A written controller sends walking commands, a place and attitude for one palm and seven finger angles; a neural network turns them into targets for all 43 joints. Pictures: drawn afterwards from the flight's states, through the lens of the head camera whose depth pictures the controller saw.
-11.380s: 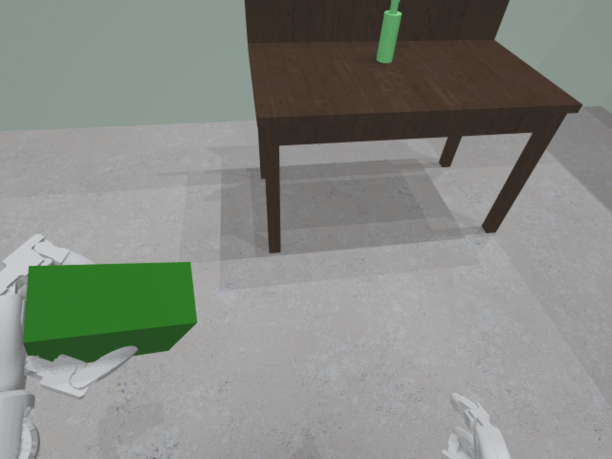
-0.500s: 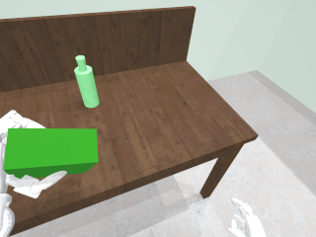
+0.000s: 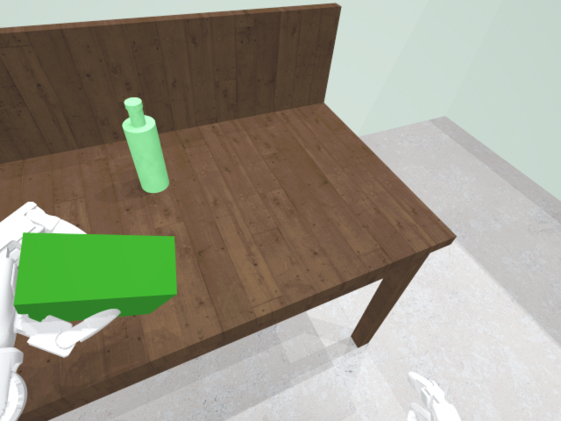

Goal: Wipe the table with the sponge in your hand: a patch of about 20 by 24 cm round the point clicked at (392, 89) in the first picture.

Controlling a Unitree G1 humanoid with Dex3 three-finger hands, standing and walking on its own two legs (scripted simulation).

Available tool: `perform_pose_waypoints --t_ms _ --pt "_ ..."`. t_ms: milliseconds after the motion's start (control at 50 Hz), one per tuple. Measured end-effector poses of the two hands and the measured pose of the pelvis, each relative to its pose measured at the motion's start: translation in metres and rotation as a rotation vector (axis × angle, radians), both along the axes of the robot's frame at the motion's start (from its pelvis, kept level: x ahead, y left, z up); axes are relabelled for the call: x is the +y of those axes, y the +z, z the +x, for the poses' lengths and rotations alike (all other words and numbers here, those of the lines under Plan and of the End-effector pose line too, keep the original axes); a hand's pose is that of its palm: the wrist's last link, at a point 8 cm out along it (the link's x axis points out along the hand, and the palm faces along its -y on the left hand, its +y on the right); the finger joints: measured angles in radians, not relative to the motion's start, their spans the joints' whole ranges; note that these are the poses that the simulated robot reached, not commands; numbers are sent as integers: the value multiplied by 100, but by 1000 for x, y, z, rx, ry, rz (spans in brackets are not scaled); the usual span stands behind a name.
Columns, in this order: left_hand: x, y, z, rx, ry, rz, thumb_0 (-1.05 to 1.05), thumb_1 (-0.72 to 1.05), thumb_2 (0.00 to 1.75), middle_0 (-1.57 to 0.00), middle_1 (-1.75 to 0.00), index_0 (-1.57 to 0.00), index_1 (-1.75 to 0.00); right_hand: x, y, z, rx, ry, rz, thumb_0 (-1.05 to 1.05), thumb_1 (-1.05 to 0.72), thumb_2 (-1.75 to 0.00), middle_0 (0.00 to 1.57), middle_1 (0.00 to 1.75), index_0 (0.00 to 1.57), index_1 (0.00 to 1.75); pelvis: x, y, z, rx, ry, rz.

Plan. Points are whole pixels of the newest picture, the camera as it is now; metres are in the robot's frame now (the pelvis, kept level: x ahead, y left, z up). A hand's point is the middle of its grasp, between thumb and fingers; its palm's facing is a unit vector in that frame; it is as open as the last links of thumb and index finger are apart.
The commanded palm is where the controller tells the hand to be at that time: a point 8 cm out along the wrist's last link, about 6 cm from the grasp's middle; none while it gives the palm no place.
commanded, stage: look again from close up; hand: left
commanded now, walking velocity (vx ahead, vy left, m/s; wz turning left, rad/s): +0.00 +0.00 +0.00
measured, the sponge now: (121, 280) +0.23 +0.21 +0.13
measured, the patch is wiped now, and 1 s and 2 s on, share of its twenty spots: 0.00 0.00 0.00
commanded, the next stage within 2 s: come to a stop and stand still in 0.10 s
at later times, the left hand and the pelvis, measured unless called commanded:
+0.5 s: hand (42, 254) +0.24 +0.28 +0.17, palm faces +0.39 -0.81 -0.44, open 10.4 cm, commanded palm +0.16 +0.30 +0.17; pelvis +0.01 +0.01 +0.00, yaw +1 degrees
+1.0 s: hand (40, 252) +0.23 +0.28 +0.17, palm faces +0.41 -0.85 -0.33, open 10.4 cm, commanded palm +0.17 +0.31 +0.17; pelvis +0.02 +0.02 +0.00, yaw +1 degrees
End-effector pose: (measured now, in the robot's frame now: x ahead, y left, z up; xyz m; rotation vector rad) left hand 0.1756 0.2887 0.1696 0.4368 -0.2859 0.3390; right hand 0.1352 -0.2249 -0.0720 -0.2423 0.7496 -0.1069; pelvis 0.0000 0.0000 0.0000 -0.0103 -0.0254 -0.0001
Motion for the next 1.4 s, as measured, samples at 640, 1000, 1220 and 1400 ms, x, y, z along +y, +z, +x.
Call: perform_pose_waypoints --t_ms 640,1000,1220,1400 --pt "39 21 27 -78 33 67 -1 -52 101 -70 -135 -71 -135 29 1 25 -60 77 55 1 -91 -90 20 30 21 30 20 -1 0 10 -9 -4" --pt "30 12 18 -105 0 9 -1 -52 101 -70 -135 -70 -135 32 11 51 -85 97 -4 1 -91 -90 20 30 21 30 25 -1 16 1 18 -9" --pt "33 -3 18 12 -12 11 -1 -52 101 -70 -135 -70 -135 46 21 70 -134 87 29 1 -91 -90 20 30 21 30 26 1 17 10 13 -4" --pt "24 2 8 -28 -7 -9 -1 -52 101 -70 -135 -70 -135 41 13 53 -69 104 7 1 -91 -90 20 30 21 30 24 1 13 1 22 -7"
